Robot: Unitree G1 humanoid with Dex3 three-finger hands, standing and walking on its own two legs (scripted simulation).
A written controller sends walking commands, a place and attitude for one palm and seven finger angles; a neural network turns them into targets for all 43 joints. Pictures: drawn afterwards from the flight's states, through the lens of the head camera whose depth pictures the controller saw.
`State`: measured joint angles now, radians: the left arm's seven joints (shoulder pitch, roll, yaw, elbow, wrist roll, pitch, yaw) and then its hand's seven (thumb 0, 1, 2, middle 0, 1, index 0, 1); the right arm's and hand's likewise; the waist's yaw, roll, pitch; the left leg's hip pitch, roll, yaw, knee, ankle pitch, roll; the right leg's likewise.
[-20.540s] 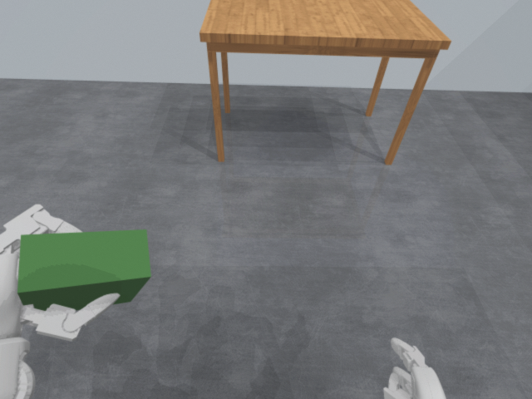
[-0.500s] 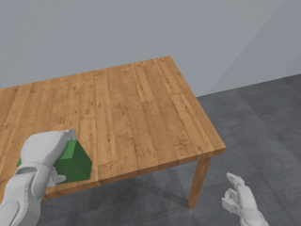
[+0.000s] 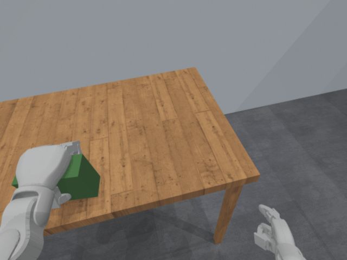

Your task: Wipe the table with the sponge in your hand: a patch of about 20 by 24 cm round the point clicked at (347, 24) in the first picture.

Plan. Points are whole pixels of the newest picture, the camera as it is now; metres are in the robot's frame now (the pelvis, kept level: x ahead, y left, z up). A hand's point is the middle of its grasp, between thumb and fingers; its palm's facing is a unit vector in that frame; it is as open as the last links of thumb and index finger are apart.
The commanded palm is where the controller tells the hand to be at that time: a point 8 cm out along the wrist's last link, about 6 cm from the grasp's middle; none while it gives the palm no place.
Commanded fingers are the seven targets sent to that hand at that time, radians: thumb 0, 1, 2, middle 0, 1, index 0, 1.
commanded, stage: move the sponge above the wiping area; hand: left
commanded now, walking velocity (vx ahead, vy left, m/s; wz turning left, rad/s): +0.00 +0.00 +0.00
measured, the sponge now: (65, 183) +0.23 +0.30 +0.06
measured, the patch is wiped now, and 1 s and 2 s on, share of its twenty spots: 0.00 0.00 0.00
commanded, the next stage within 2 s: none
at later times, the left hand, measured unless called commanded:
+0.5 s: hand (46, 170) +0.23 +0.33 +0.10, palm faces +0.08 -0.01 -1.00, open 9.3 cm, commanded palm +0.19 +0.31 +0.14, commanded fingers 0.00 0.10 1.30 -1.20 -1.60 -1.20 -1.60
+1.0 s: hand (39, 186) +0.20 +0.34 +0.08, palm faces -0.01 -0.10 -1.00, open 9.3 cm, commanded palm +0.18 +0.31 +0.14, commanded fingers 0.00 0.10 1.30 -1.20 -1.60 -1.20 -1.60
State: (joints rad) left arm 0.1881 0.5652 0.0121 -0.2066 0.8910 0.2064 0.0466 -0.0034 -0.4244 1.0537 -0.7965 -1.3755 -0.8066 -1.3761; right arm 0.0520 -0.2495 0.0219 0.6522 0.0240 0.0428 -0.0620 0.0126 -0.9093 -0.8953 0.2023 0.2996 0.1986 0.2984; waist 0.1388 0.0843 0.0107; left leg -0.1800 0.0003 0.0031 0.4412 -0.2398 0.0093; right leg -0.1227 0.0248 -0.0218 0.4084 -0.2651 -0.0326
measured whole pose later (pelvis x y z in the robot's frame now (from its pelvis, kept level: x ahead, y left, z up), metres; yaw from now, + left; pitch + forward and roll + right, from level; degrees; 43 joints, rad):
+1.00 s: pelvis -0.01 +0.00 +0.00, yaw +1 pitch -1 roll +0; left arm 0.18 0.55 0.07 -0.06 0.80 0.38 0.02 0.00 -0.42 1.06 -0.79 -1.38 -0.80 -1.38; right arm 0.04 -0.26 0.03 0.66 0.06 0.06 -0.05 0.01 -0.91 -0.90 0.20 0.30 0.20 0.30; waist 0.10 0.11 -0.01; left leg -0.21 -0.01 -0.01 0.45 -0.23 0.01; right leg -0.15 0.01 -0.03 0.43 -0.27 -0.02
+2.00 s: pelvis +0.00 +0.00 +0.00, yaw +1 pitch -1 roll +0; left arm 0.30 0.55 -0.02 -0.22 0.87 0.16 -0.01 0.00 -0.43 1.05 -0.81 -1.39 -0.82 -1.39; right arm 0.07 -0.28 0.02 0.63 0.01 0.04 -0.09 0.01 -0.91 -0.90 0.20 0.30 0.20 0.30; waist 0.14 0.07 0.02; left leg -0.20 0.00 -0.01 0.48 -0.26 0.01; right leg -0.13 0.03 -0.03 0.44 -0.29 -0.03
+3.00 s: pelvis +0.00 -0.01 +0.00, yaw +0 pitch -1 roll +0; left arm 0.10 0.58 0.07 -0.08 0.84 0.37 0.13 0.00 -0.44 1.06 -0.81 -1.41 -0.82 -1.41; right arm 0.02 -0.24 0.03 0.67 0.06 0.10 -0.05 0.01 -0.91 -0.90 0.20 0.30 0.20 0.30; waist 0.12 0.10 -0.01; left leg -0.18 0.01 0.00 0.45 -0.25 0.00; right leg -0.12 0.04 -0.01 0.42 -0.28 -0.04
